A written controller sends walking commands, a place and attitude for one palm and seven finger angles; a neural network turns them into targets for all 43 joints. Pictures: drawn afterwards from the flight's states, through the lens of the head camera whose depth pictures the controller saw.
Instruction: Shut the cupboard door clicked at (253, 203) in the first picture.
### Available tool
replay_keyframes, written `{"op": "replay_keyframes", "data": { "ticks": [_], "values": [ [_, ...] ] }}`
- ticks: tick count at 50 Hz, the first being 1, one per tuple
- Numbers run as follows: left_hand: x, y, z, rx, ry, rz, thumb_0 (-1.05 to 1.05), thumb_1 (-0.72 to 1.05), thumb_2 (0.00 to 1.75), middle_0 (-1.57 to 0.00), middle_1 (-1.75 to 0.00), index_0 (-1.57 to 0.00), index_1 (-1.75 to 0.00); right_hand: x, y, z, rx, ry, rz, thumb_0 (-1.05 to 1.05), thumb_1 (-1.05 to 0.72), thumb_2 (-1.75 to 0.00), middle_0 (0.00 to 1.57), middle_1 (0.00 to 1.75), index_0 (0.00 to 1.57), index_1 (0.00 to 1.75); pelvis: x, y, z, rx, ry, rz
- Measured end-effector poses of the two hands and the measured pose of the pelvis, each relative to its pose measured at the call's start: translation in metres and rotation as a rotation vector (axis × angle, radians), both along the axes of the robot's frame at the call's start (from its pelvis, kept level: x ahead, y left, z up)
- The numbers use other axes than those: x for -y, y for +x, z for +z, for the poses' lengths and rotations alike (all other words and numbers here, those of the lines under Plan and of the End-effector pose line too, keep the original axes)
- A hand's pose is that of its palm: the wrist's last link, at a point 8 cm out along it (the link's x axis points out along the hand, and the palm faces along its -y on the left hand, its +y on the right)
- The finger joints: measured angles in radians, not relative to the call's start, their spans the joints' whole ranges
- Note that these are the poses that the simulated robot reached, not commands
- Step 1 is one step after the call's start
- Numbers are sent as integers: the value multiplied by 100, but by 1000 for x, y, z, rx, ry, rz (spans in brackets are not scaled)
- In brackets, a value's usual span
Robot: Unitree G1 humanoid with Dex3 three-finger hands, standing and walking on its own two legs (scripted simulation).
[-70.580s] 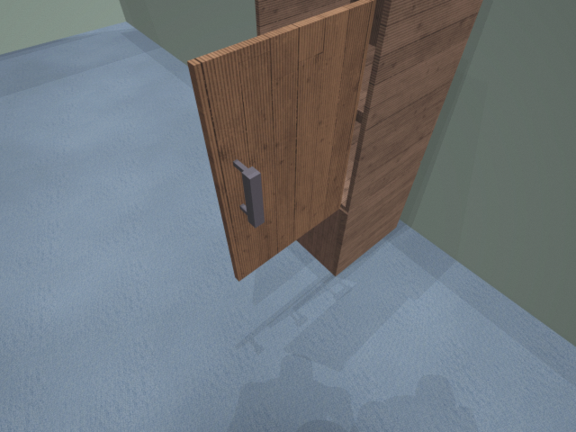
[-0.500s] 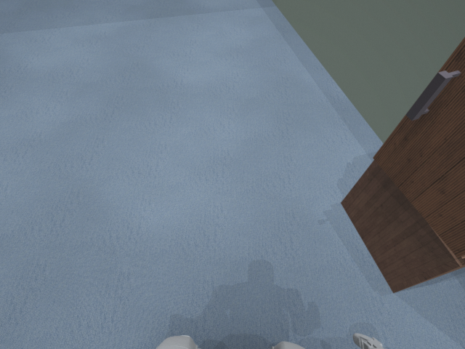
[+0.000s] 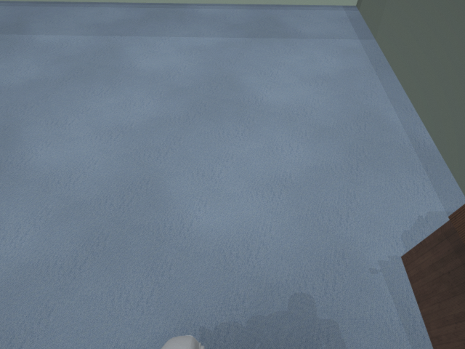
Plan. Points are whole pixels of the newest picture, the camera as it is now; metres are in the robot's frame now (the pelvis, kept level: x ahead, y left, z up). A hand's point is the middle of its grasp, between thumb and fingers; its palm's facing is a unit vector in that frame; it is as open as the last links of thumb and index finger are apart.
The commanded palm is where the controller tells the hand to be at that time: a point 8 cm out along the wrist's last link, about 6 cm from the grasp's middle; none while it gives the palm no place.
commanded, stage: walk to a spot facing it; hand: left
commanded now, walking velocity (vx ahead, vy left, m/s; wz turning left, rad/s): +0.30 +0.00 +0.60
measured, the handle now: out of the picture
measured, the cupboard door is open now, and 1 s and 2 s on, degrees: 5 5 5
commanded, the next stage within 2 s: turn to face it in 0.66 s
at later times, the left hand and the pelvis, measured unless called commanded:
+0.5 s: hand (126, 294) +0.24 +0.24 -0.15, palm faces +0.18 -0.95 -0.25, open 7.4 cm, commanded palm none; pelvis +0.16 +0.01 -0.01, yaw +13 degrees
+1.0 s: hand (149, 324) +0.19 +0.19 -0.19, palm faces +0.46 -0.87 -0.19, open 7.3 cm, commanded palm none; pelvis +0.30 +0.04 -0.01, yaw +22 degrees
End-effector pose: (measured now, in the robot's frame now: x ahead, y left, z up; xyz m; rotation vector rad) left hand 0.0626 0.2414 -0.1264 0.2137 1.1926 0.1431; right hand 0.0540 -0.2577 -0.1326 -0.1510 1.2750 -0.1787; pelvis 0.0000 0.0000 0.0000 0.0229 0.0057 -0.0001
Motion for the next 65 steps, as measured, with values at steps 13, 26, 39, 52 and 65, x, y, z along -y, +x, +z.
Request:
{"op": "replay_keyframes", "data": {
  "ticks": [13, 26, 39, 52, 65],
  "values": [
    [-57, -16, -20, -132, -28, 184, 1, 91, 90, -20, -30, -20, -29, -52, 83, 11, 58, -56, 185, 0, -91, -90, 20, 30, 20, 30, -33, 54, -4, -8, -18, 128],
    [-38, 167, 3, 147, 27, 163, 0, 91, 90, -20, -30, -20, -29, -32, 118, -30, -196, 28, 173, 1, -90, -90, 20, 30, 21, 30, -9, 165, -18, 4, 11, 237],
    [-2, 146, 5, 6, 4, 463, -1, 94, 90, -21, -30, -21, -30, -53, 349, -2, -6, 6, 426, 1, -91, -90, 20, 29, 20, 30, -2, 250, 5, -10, -2, 443],
    [13, 104, -29, -298, -143, 544, 0, 92, 90, -20, -30, -20, -29, -171, 466, 6, 225, 55, 565, 0, -91, -90, 20, 30, 20, 30, -48, 302, -9, 19, -14, 363],
    [-39, 207, -18, -121, -7, 381, 0, 91, 90, -20, -30, -20, -29, -88, 419, -27, 47, 11, 312, 1, -90, -90, 20, 30, 21, 30, -36, 321, -18, 12, -19, 240]
  ]
}}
